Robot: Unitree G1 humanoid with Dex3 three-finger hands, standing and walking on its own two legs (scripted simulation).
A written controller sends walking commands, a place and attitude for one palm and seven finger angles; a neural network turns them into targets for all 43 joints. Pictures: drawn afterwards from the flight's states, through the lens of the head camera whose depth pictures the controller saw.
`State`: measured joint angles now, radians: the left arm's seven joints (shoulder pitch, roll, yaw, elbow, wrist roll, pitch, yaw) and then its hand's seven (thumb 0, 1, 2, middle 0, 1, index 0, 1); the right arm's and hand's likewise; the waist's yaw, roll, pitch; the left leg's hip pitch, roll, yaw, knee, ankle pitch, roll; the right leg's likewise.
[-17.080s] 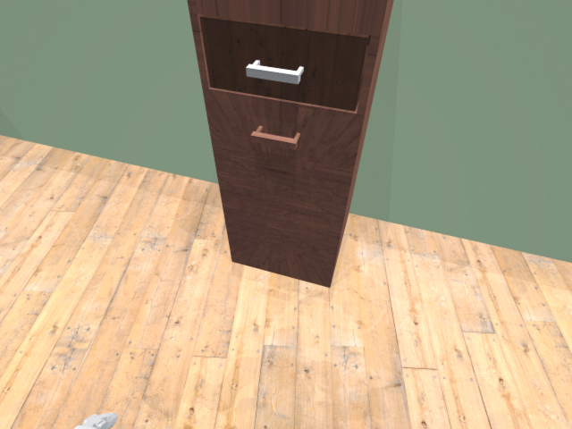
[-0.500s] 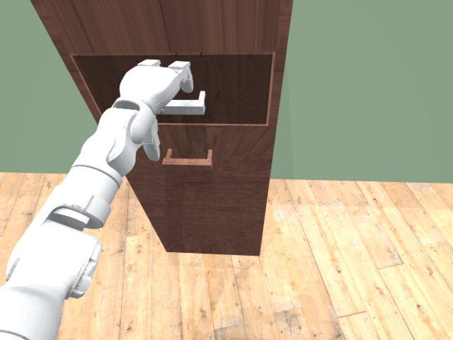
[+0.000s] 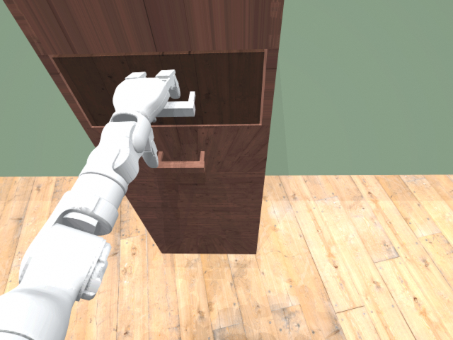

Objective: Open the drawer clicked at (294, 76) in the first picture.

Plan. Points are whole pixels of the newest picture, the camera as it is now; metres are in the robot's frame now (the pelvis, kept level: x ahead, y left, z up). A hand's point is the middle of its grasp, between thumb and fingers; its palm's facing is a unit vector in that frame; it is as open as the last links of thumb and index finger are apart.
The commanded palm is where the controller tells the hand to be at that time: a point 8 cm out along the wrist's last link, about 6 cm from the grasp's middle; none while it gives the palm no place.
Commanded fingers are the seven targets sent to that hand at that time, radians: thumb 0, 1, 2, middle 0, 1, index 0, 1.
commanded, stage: lower the fingers behind the handle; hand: left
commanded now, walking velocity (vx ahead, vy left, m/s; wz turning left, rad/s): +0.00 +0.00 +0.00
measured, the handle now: (164, 102) +0.53 +0.13 +0.13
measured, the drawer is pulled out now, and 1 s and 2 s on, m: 0.00 0.00 0.00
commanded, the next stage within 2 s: close the thumb around the handle in 0.98 s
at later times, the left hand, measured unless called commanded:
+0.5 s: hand (157, 132) +0.47 +0.13 +0.11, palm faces -0.01 -0.07 -1.00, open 14.2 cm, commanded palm +0.45 +0.15 +0.16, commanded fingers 0.00 -0.50 0.30 -0.30 -1.20 -0.30 -1.20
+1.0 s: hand (158, 133) +0.47 +0.13 +0.11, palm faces -0.02 -0.05 -1.00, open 14.0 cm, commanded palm +0.44 +0.14 +0.16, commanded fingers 0.00 -0.50 0.30 -0.30 -1.20 -0.30 -1.20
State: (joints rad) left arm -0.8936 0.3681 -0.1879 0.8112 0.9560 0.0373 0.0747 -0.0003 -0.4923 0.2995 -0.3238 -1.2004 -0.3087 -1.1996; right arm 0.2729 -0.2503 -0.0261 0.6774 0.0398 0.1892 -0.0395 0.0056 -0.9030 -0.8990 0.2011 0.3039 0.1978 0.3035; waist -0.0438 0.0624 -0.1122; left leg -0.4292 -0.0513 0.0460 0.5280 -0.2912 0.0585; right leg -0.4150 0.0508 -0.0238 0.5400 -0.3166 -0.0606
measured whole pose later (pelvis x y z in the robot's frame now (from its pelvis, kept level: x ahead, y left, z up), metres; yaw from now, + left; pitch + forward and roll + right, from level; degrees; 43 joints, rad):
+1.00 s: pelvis +0.00 -0.01 +0.00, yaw +0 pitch +11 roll +1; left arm -0.86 0.36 -0.20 0.88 0.98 0.09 0.11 0.00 -0.49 0.30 -0.26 -1.20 -0.30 -1.18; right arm 0.28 -0.26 -0.04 0.68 0.04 0.21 -0.04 0.01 -0.90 -0.90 0.20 0.30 0.20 0.30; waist -0.06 0.06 -0.13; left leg -0.45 -0.04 0.04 0.55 -0.30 0.04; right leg -0.43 0.06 -0.03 0.56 -0.32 -0.08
